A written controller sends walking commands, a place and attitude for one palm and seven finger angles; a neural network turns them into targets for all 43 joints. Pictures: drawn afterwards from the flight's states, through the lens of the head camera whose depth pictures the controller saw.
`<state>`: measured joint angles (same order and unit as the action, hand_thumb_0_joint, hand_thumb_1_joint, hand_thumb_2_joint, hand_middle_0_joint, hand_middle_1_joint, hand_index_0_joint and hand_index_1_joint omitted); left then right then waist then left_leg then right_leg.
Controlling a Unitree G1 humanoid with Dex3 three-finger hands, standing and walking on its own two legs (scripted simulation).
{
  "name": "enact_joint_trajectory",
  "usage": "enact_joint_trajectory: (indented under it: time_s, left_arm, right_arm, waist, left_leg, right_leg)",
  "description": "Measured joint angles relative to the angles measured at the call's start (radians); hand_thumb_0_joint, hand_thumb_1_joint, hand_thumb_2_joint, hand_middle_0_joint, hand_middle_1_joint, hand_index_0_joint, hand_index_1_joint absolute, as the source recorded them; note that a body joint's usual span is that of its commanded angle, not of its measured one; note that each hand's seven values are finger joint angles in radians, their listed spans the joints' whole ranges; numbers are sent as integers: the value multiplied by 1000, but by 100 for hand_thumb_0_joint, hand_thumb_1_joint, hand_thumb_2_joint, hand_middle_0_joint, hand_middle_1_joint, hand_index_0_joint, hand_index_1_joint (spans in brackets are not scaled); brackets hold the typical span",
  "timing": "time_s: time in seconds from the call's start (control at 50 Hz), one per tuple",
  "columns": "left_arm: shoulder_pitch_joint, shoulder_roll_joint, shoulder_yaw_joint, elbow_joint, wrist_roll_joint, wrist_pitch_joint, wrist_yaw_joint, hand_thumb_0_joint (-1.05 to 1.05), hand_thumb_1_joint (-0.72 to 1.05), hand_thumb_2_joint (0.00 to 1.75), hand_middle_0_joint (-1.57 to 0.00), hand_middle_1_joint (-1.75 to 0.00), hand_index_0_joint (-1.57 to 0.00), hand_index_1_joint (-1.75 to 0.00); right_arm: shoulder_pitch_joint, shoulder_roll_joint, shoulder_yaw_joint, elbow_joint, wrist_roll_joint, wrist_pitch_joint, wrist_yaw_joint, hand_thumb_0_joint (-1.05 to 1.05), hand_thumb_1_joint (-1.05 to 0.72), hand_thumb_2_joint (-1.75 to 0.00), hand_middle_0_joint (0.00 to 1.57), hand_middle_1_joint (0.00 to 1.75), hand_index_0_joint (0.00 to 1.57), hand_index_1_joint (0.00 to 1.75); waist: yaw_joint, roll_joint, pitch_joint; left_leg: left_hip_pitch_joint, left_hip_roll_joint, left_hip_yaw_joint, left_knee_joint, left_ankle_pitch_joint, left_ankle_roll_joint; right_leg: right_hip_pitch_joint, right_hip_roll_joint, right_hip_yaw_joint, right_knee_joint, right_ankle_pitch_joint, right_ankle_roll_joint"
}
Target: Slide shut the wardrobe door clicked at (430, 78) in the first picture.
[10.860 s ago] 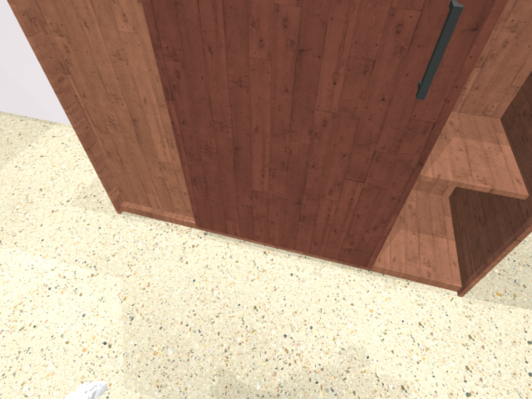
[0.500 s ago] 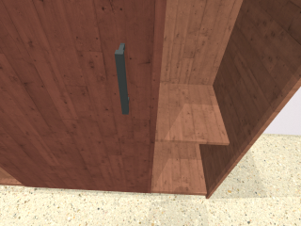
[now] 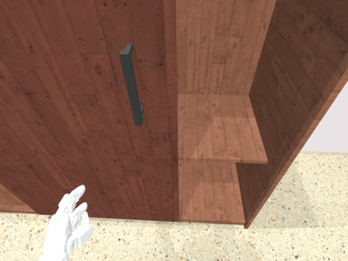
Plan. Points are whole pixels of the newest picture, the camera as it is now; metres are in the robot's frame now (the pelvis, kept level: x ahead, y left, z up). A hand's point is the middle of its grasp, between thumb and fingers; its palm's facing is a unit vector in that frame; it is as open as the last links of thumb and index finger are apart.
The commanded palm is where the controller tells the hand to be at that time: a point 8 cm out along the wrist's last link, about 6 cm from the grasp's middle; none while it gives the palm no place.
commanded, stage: raise the hand with hooked fingers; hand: left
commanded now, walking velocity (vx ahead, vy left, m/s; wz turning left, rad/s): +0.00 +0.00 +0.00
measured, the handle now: (134, 87) +0.44 +0.10 +0.20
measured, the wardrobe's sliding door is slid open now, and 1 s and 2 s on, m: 0.36 0.36 0.36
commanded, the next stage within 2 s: move the hooked fingers beside the handle in 1.90 s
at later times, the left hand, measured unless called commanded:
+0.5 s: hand (84, 221) +0.20 +0.18 +0.06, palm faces -0.03 -0.99 -0.10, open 10.3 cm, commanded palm +0.16 +0.25 +0.07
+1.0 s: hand (39, 178) +0.24 +0.25 +0.15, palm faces +0.04 -0.99 -0.10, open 13.2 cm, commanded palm +0.21 +0.29 +0.16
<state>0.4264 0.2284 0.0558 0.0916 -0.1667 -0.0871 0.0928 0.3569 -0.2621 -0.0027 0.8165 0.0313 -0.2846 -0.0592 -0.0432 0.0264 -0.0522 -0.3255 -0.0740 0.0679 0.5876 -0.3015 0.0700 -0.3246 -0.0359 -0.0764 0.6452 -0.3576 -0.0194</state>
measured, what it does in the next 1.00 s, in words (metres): stands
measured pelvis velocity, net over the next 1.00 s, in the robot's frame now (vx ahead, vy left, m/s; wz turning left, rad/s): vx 0.00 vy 0.00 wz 0.00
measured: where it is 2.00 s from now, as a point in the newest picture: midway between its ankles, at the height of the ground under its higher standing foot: outside the picture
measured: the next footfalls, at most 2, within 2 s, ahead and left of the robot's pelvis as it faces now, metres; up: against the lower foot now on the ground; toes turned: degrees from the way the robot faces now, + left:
none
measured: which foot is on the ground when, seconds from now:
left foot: down 0.00-1.00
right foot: down 0.00-1.00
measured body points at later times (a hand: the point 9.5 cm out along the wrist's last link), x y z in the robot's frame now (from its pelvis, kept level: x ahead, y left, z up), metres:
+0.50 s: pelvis -0.02 -0.05 -0.02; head +0.01 -0.05 +0.43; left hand +0.19 +0.24 +0.06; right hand +0.18 -0.26 -0.10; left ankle +0.00 +0.07 -0.73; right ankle -0.01 -0.10 -0.73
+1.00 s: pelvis +0.00 +0.00 +0.01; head -0.02 -0.01 +0.46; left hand +0.23 +0.30 +0.15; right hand +0.18 -0.25 -0.05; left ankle +0.00 +0.07 -0.73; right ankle -0.01 -0.10 -0.73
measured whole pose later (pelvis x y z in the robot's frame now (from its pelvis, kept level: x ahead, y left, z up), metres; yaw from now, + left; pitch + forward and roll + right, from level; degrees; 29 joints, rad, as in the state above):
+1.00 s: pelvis +0.00 +0.00 +0.01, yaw +0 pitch +0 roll -1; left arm 0.13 0.40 0.38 0.00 -0.36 -0.07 -0.38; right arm 0.23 -0.28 0.04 0.67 0.07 -0.35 -0.09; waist 0.03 0.04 -0.03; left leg -0.27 -0.03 0.04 0.57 -0.29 0.06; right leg -0.22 0.01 -0.10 0.52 -0.29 -0.03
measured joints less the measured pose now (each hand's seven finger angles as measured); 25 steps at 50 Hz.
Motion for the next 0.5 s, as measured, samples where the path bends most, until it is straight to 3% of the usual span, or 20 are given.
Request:
enact_joint_trajectory:
  time_s: [0.04, 0.08, 0.12, 0.18, 0.24, 0.3, 0.36, 0.4, 0.5]
  left_arm:
    - [-70, -15, 38, -10, -37, -141, -83, 3, 85, 86, -21, -36, -20, -37]
    - [-110, -26, 68, 10, -72, -271, -209, 2, 80, 84, -21, -39, -20, -39]
    - [-107, -24, 87, 28, -80, -333, -326, 1, 75, 82, -21, -41, -21, -42]
    - [-39, -6, 106, 12, -94, -289, -407, 1, 67, 79, -22, -46, -22, -46]
    - [52, 5, 138, -37, -110, -242, -384, 1, 59, 77, -23, -50, -23, -51]
    - [85, 20, 182, -84, -122, -275, -351, 1, 52, 74, -24, -55, -23, -55]
    - [32, 38, 204, -87, -152, -336, -384, 1, 44, 71, -24, -59, -24, -59]
    - [-34, 55, 201, -68, -167, -337, -439, 1, 40, 69, -24, -62, -24, -62]
    - [-154, 112, 216, -4, -183, -207, -541, 1, 28, 64, -25, -69, -25, -70]
  right_arm:
    - [-57, -19, -14, -45, -9, -3, 12, 2, -92, -90, 20, 30, 20, 30]
    - [-112, -20, -33, -100, -6, 2, 33, 2, -92, -90, 20, 30, 20, 30]
    - [-153, -19, -46, -167, 2, 14, 49, 1, -91, -90, 20, 30, 20, 30]
    - [-192, -18, -56, -264, 12, 47, 46, 1, -91, -90, 20, 30, 20, 30]
    - [-201, -14, -58, -320, 11, 66, 27, 1, -91, -90, 20, 30, 20, 30]
    - [-189, -9, -46, -323, 5, 59, 10, 1, -91, -90, 20, 30, 20, 30]
    - [-183, -10, -11, -284, 9, 38, 1, 1, -91, -90, 20, 30, 20, 30]
    - [-181, -4, 16, -250, 16, 29, -4, 1, -90, -90, 20, 30, 20, 30]
    - [-162, 31, 65, -185, 21, 27, -8, 1, -90, -90, 21, 30, 20, 30]
  waist:
    - [-7, 0, -42]
    - [-7, -18, -69]
    - [-5, -39, -80]
    - [9, -58, -78]
    - [32, -59, -67]
    - [62, -48, -54]
    - [84, -23, -30]
    - [94, -7, -15]
    - [77, 16, -3]
  left_leg:
    - [-90, 18, 2, 82, -30, -8]
    - [-166, 38, 12, 158, -59, -14]
    - [-217, 54, 17, 219, -85, -21]
    - [-251, 69, 14, 273, -111, -34]
    - [-257, 79, -10, 295, -122, -47]
    - [-263, 84, -49, 307, -123, -56]
    - [-270, 85, -87, 317, -119, -63]
    - [-268, 85, -100, 312, -112, -65]
    - [-222, 87, -87, 245, -83, -67]
  right_leg:
    - [-83, 14, -1, 61, -16, -9]
    - [-161, 29, 6, 130, -38, -23]
    - [-214, 41, 9, 188, -60, -35]
    - [-247, 54, 5, 237, -84, -51]
    - [-239, 63, -18, 240, -92, -60]
    - [-220, 70, -56, 223, -91, -67]
    - [-202, 74, -93, 204, -85, -73]
    - [-193, 77, -105, 188, -77, -73]
    - [-156, 80, -90, 130, -47, -66]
